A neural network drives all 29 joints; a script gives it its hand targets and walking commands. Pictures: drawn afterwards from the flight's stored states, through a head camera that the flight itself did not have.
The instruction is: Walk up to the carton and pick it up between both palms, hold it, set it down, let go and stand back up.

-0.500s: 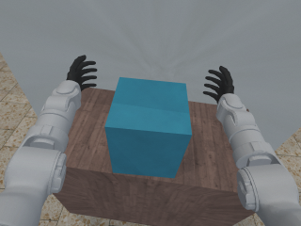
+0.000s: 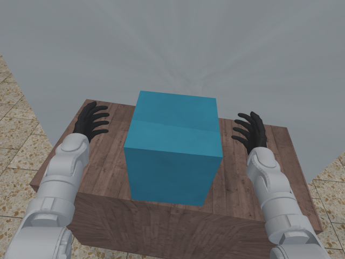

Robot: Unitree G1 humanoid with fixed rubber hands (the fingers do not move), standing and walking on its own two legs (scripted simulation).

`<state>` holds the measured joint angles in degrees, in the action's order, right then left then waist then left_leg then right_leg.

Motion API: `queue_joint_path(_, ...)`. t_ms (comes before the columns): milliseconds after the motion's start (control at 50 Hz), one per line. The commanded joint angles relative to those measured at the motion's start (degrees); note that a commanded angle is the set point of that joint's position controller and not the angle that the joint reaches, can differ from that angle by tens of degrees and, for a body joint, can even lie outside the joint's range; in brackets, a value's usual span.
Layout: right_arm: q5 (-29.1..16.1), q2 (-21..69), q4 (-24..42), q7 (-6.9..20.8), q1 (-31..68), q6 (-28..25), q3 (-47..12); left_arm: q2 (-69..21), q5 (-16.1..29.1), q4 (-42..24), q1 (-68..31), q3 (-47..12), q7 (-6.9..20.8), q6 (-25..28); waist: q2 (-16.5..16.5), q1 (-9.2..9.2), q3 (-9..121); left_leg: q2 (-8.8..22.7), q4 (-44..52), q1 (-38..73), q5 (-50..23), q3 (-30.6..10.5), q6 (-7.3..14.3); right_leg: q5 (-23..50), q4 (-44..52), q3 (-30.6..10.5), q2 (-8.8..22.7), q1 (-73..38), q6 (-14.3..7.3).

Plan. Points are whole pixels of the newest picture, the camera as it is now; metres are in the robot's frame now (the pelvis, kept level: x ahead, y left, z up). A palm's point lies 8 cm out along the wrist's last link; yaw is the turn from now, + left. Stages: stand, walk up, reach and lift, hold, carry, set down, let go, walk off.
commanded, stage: set down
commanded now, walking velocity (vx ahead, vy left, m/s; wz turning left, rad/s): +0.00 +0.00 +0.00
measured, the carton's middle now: (172, 150) +0.41 +0.00 +0.00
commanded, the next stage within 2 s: none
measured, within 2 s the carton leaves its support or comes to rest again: neither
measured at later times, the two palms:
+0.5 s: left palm (78, 172) +0.31 +0.22 +0.04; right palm (255, 182) +0.28 -0.19 +0.05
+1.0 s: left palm (70, 220) +0.22 +0.23 -0.02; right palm (254, 225) +0.21 -0.19 -0.01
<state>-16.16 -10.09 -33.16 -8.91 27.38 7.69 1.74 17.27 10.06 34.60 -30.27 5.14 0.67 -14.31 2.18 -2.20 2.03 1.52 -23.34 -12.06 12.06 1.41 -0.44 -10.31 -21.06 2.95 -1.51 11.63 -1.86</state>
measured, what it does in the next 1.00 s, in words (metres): stands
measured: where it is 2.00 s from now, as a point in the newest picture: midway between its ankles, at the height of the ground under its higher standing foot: outside the picture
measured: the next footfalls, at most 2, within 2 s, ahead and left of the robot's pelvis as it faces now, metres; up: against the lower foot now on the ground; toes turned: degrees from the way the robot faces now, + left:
none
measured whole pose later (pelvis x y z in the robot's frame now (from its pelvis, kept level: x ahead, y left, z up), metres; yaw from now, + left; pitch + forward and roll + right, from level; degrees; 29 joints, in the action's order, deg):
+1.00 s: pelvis +0.01 +0.01 +0.00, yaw +0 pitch -3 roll +0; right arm -9.6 -5.6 -27.3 -3.3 -9.7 -16.4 -0.1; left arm 14.4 12.0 30.4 7.2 -3.9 -0.6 18.1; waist 1.4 0.2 -0.7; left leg 0.7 -24.7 -7.4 14.1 1.1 0.2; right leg -12.5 -23.0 1.9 -1.1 7.2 -1.3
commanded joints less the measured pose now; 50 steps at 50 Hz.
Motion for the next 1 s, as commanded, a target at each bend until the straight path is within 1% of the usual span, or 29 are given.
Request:
queue_joint_path(0, 0.9, -9.0, 14.8, 0.5, 21.4, -3.7, 3.1, 8.9, 0.4, -17.1, -24.3, 1.8, -0.3, 3.4, -6.1, -0.37, 24.7, -2.3, 0.4, 9.6, -19.9, 0.2, -1.5, 18.8, 0.5, -1.3, -0.5, -8.2, 2.6)
queue_joint_path(20, 0.9, -8.2, 14.8, 0.7, 16.8, -4.0, 2.4, 7.3, 0.0, -17.4, -19.4, 2.0, -0.3, 3.5, -5.9, -0.16, 23.0, -2.4, 0.5, 10.2, -20.0, 0.1, -1.7, 18.7, 0.7, -1.2, -0.5, -8.6, 2.5)
queue_joint_path(60, 1.1, -8.1, 16.9, 0.9, 18.0, -4.2, 2.8, 8.0, 0.8, -18.8, -20.5, 1.8, -0.2, 3.8, -5.5, 0.06, 22.1, -2.5, 1.0, 8.7, -17.7, 0.2, -1.2, 16.3, 1.0, -1.5, -0.3, -7.6, 2.3)
queue_joint_path(120, 1.5, -7.3, 18.2, 1.5, 11.9, -4.9, 2.3, 6.6, 0.7, -19.6, -14.1, 1.7, -0.2, 4.4, -4.7, 0.56, 20.5, -2.4, 1.5, 9.2, -18.4, -0.2, -1.1, 16.7, 1.1, -1.8, -0.2, -8.1, 2.3)
queue_joint_path(160, 1.7, -6.9, 18.6, 1.7, 7.7, -5.7, 1.7, 5.9, 0.0, -19.6, -9.8, 2.0, 0.2, 5.1, -3.6, 0.49, 18.4, -2.4, 1.8, 9.5, -17.9, -0.4, -0.8, 16.6, 1.4, -2.0, -0.1, -8.6, 2.4)
queue_joint_path(180, 1.9, -6.8, 19.0, 1.6, 5.5, -6.4, 2.3, 5.3, 0.0, -20.0, -7.9, 1.5, 0.4, 5.7, -3.9, 0.12, 17.4, -2.3, 2.0, 9.0, -17.0, -0.5, -0.9, 15.7, 1.5, -2.1, -0.1, -8.1, 2.1)
queue_joint_path(200, 1.8, -5.9, 19.2, 1.7, 3.2, -6.9, 1.4, 4.2, -0.2, -19.2, -4.7, 1.7, 0.6, 6.3, -3.3, 0.61, 15.8, -2.3, 2.2, 9.1, -17.4, -0.6, -0.7, 15.7, 1.8, -2.4, 0.0, -8.7, 2.0)
queue_joint_path(220, 2.3, -6.5, 20.2, 1.6, 3.2, -7.4, 2.1, 5.0, 0.1, -20.3, -5.6, 1.4, 0.7, 7.1, -3.7, 0.42, 16.0, -2.4, 2.3, 8.8, -16.5, -0.5, -0.8, 14.8, 2.0, -2.3, 0.1, -8.1, 1.9)
queue_joint_path(240, 2.6, -6.2, 21.2, 1.8, 5.1, -7.5, 2.2, 5.4, 0.2, -21.4, -7.5, 1.6, 0.5, 7.6, -4.1, 1.02, 16.1, -2.5, 2.4, 7.7, -15.9, -0.3, -0.7, 13.5, 1.9, -2.5, 0.1, -7.8, 1.8)
queue_joint_path(300, 3.2, -5.1, 21.9, 2.5, -0.2, -8.5, 2.1, 4.2, 0.7, -21.9, -2.8, 0.4, -0.1, 9.9, -4.4, 1.32, 14.2, -2.0, 3.2, 7.5, -13.5, -0.5, -0.8, 10.0, 2.3, -2.8, 0.4, -6.7, 1.2)
queue_joint_path(340, 3.8, -5.3, 23.6, 3.0, 1.1, -8.8, 2.5, 5.0, 1.7, -22.0, -3.8, -0.3, -0.6, 11.2, -3.9, 1.59, 14.4, -1.8, 3.3, 6.6, -12.3, -0.6, -0.6, 8.2, 2.3, -3.0, 0.5, -5.8, 1.0)
queue_joint_path(380, 4.1, -4.8, 24.9, 3.4, -1.2, -9.4, 2.3, 5.0, 2.3, -21.9, -1.6, -1.0, -1.0, 12.7, -3.3, 1.78, 14.7, -1.7, 3.4, 5.8, -12.2, -0.6, -0.4, 9.1, 2.2, -3.3, 0.7, -6.4, 1.1)
queue_joint_path(400, 4.0, -5.1, 24.7, 3.5, -0.7, -9.5, 2.2, 5.1, 2.6, -21.5, -2.0, -1.2, -1.0, 13.1, -3.2, 1.98, 15.1, -1.8, 3.2, 5.4, -12.3, -0.6, -0.4, 9.6, 1.8, -3.4, 0.7, -6.4, 0.9)
queue_joint_path(420, 3.9, -4.0, 23.6, 3.6, -6.0, -10.2, 2.0, 4.2, 2.1, -21.5, 3.1, -1.2, -1.0, 14.1, -3.4, 2.08, 15.2, -1.8, 3.1, 6.5, -13.5, -0.9, -0.6, 10.8, 1.8, -3.6, 0.7, -7.2, 1.0)
queue_joint_path(440, 4.0, -4.4, 23.5, 3.7, -6.1, -10.6, 2.1, 4.4, 2.1, -21.7, 3.1, -1.5, -0.8, 14.7, -4.0, 1.80, 15.1, -1.7, 2.9, 7.0, -14.6, -1.1, -0.8, 11.2, 1.9, -3.7, 0.7, -7.0, 0.7)
queue_joint_path(460, 4.3, -4.3, 22.8, 3.6, -9.2, -11.3, 1.8, 3.7, 1.5, -21.4, 6.5, -1.7, -0.6, 15.4, -3.7, 1.67, 14.1, -1.6, 2.7, 7.1, -15.7, -1.1, -0.9, 12.3, 1.8, -3.6, 0.6, -7.6, 0.8)
queue_joint_path(480, 4.7, -4.8, 23.0, 3.5, -7.7, -11.5, 1.9, 4.5, 1.3, -20.8, 5.3, -1.3, -0.5, 15.6, -3.6, 1.91, 14.3, -1.7, 2.8, 6.8, -15.6, -1.0, -0.8, 11.8, 2.2, -3.8, 0.5, -7.9, 0.7)
queue_joint_path(500, 4.3, -3.5, 21.7, 3.6, -12.3, -12.1, 1.2, 3.2, 0.8, -20.8, 9.7, -1.4, -0.4, 16.2, -3.5, 2.09, 12.6, -1.7, 3.0, 7.5, -16.6, -1.3, -0.9, 12.5, 2.2, -3.8, 0.5, -8.6, 0.7)
queue_joint_path(520, 4.6, -4.8, 23.2, 3.6, -10.2, -12.6, 2.0, 3.9, 1.4, -21.7, 7.8, -2.2, -0.3, 16.6, -4.0, 1.74, 13.4, -1.7, 2.9, 7.6, -17.0, -1.2, -1.2, 12.2, 2.5, -3.9, 0.5, -7.9, 0.5)
queue_joint_path(540, 4.5, -3.7, 22.3, 3.7, -14.1, -13.5, 1.6, 2.7, 1.2, -22.0, 11.8, -2.4, -0.3, 17.6, -3.9, 1.93, 12.2, -1.6, 2.7, 7.6, -17.5, -1.4, -1.3, 12.6, 2.5, -3.8, 0.4, -8.1, 0.4)
queue_joint_path(580, 5.0, -3.8, 23.2, 4.1, -14.6, -14.5, 1.5, 3.2, 1.5, -22.0, 12.6, -3.0, -0.5, 19.0, -3.5, 1.75, 11.7, -1.7, 2.7, 7.5, -18.0, -1.5, -1.4, 12.6, 2.5, -3.9, 0.4, -8.1, 0.4)
queue_joint_path(640, 5.2, -3.1, 22.2, 4.3, -18.0, -16.2, 1.3, 2.6, 1.3, -20.5, 16.0, -3.7, -0.6, 21.6, -3.9, 2.04, 8.9, -1.3, 3.4, 6.5, -15.1, -1.9, -1.3, 9.4, 2.9, -4.3, 0.9, -7.0, 0.0)
queue_joint_path(720, 5.6, -2.7, 22.5, 4.9, -18.2, -17.8, 1.2, 3.8, 2.3, -19.7, 16.1, -5.0, -1.4, 25.1, -3.7, 2.40, 7.9, -1.2, 3.6, 4.1, -12.4, -2.1, -0.8, 7.4, 2.5, -4.9, 1.4, -7.2, -0.1)
queue_joint_path(740, 5.5, -1.8, 21.5, 5.1, -22.1, -18.5, 0.5, 2.9, 2.3, -19.4, 19.8, -5.3, -1.4, 26.3, -3.7, 2.41, 7.8, -1.2, 3.4, 4.7, -13.4, -2.2, -1.1, 8.3, 2.4, -5.1, 1.3, -8.0, -0.3)
queue_joint_path(760, 5.8, -2.4, 21.1, 5.1, -19.5, -19.1, 1.1, 3.9, 2.3, -19.0, 17.1, -5.2, -1.4, 27.3, -4.2, 2.17, 8.7, -1.0, 3.1, 4.1, -13.3, -2.4, -1.1, 7.9, 2.1, -5.1, 1.5, -7.6, -0.5)
queue_joint_path(800, 5.7, -1.3, 19.0, 5.2, -25.7, -21.0, 0.2, 3.1, 2.0, -17.9, 23.6, -5.6, -1.2, 29.7, -4.0, 1.89, 7.8, -1.0, 2.4, 5.8, -15.7, -2.6, -1.4, 10.5, 2.0, -5.4, 1.6, -8.0, -0.4)
queue_joint_path(840, 6.0, -1.3, 17.7, 5.2, -27.2, -23.4, 0.0, 3.1, 1.6, -16.5, 25.7, -6.0, -1.1, 32.1, -5.2, 1.92, 7.8, -1.0, 1.8, 6.2, -17.7, -2.7, -1.7, 11.6, 1.9, -5.3, 1.5, -7.9, -0.6)
queue_joint_path(880, 6.2, -1.3, 16.7, 5.3, -26.2, -25.1, 0.0, 3.8, 1.7, -15.0, 25.2, -6.0, -1.0, 33.5, -4.4, 2.16, 6.1, -1.0, 1.7, 5.3, -15.4, -2.8, -1.5, 9.6, 1.7, -5.4, 1.6, -7.2, -0.5)
queue_joint_path(980, 7.0, 0.1, 13.2, 5.8, -29.6, -29.0, -0.5, 3.6, 2.2, -12.5, 28.8, -7.2, -1.4, 37.2, -3.8, 2.10, 3.2, -1.0, 1.8, 3.9, -11.6, -2.5, -1.4, 7.1, 1.2, -6.0, 2.1, -7.1, -0.6)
